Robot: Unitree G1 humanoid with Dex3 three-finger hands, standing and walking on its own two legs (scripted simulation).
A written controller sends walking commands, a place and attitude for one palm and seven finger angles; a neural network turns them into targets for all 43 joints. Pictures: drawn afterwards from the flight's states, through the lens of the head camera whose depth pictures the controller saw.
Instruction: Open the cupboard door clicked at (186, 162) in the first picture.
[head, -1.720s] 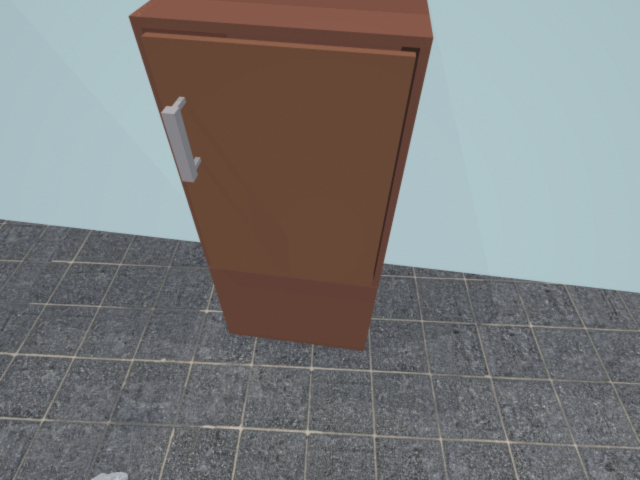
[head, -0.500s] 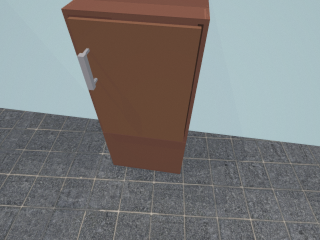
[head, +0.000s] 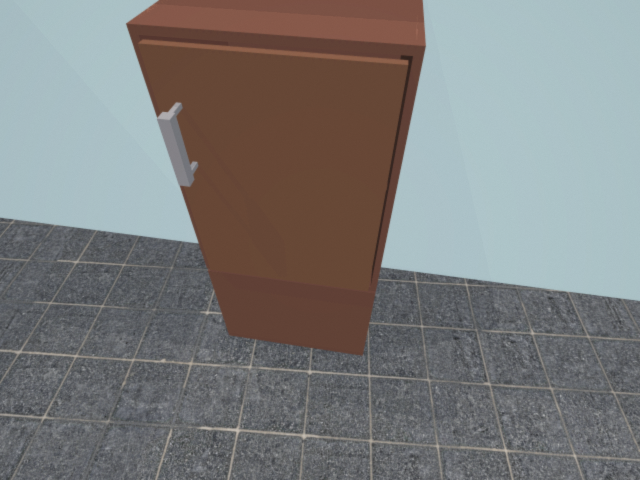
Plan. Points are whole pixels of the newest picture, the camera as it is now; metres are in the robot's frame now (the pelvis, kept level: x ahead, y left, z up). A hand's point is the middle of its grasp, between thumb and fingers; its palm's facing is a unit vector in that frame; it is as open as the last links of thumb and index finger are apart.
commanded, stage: come to a stop and stand still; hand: left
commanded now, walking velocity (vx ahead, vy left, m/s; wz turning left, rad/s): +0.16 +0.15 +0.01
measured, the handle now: (181, 145) +0.65 +0.30 +0.06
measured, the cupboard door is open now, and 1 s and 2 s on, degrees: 0 0 0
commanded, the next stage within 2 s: look again from close up in 0.94 s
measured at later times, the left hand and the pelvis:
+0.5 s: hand out of the picture +0.02 +0.20 -0.19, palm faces -0.03 -0.98 -0.20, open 7.3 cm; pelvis +0.00 +0.03 -0.01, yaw -3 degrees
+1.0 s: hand out of the picture -0.02 +0.17 -0.18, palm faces +0.00 -0.99 -0.14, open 7.3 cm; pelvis -0.01 +0.01 +0.00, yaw -2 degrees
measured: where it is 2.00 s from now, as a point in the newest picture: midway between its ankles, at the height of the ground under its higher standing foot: outside the picture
